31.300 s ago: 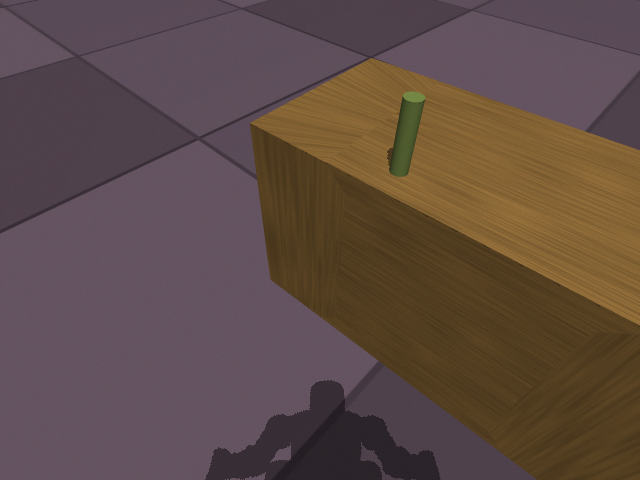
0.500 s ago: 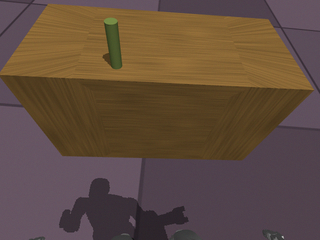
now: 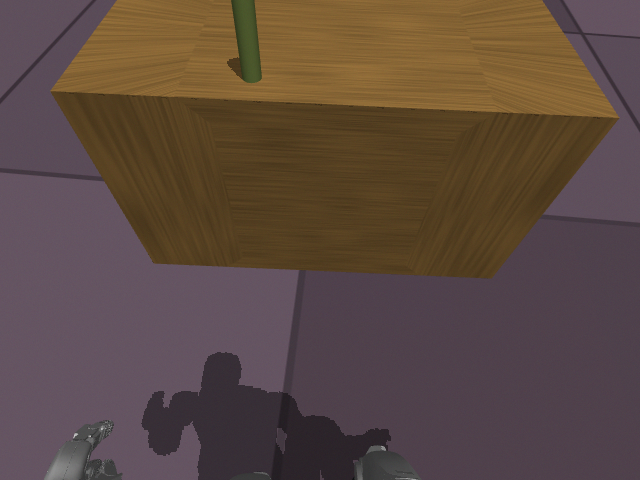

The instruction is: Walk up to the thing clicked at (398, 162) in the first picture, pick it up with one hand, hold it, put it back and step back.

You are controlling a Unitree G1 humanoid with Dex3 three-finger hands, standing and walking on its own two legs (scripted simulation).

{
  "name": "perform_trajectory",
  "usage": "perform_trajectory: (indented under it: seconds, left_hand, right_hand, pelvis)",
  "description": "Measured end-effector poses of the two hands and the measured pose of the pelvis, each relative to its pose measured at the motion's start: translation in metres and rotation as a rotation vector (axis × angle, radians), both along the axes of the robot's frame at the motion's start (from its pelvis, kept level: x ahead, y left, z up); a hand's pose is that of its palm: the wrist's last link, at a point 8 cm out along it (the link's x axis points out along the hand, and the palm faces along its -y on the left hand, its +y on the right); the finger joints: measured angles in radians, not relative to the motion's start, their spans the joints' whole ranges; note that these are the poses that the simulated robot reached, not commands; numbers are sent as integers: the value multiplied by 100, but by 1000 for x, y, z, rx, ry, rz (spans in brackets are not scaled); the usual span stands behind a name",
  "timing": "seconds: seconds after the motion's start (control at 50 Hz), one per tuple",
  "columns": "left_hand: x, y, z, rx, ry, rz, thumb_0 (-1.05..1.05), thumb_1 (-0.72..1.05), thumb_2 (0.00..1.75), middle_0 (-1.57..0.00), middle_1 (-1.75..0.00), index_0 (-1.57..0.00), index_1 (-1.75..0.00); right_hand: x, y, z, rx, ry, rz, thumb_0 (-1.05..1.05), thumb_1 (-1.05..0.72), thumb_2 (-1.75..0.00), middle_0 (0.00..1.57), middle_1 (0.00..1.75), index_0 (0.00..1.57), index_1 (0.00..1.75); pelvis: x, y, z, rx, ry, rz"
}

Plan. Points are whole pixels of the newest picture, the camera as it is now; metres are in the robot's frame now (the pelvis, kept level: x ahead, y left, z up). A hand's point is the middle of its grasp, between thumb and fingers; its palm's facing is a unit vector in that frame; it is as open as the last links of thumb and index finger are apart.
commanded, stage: step back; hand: left
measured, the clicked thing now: (247, 37) +0.93 +0.17 +0.04
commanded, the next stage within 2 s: stand in 1.46 s
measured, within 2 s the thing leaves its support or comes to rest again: neither
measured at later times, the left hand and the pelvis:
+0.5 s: hand out of the picture -0.09 +0.24 -0.12, palm faces -0.02 -0.90 -0.43, open 7.4 cm; pelvis -0.16 -0.03 +0.01, yaw -1 degrees
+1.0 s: hand out of the picture -0.13 +0.23 -0.13, palm faces +0.05 -0.93 -0.37, open 7.4 cm; pelvis -0.18 -0.03 +0.02, yaw +2 degrees
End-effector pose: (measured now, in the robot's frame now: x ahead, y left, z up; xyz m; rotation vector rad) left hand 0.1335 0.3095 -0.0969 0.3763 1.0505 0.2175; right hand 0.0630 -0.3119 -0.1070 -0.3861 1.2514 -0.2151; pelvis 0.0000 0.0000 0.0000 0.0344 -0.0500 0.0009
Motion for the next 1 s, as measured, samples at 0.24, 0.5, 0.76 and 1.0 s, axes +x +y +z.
perform_trajectory:
  seconds: [0.24,0.5,0.76,1.0]
  left_hand:
    - [-107,-18,-5,-12,117,-23,1,90,90,-20,-30,-20,-30]
    - [-233,-30,15,32,142,43,1,90,90,-21,-30,-21,-30]
    - [-278,-13,4,-18,147,92,1,90,90,-20,-30,-20,-30]
    - [-276,-37,7,-42,119,106,1,90,90,-20,-30,-21,-30]
  right_hand:
    - [-46,-21,18,-14,-150,9,0,-90,-90,21,30,21,30]
    - [-148,-41,1,21,-56,-1,0,-91,-90,20,30,21,30]
    - [-200,-14,6,58,-35,11,1,-90,-90,20,30,21,30]
    - [-160,-24,6,57,-62,41,0,-91,-90,20,30,21,30]
  pelvis:
    - [-84,-18,5,-42,24,-70]
    - [-162,-33,11,-6,19,-20]
    - [-190,-27,13,-7,6,17]
    - [-179,-31,16,-33,11,34]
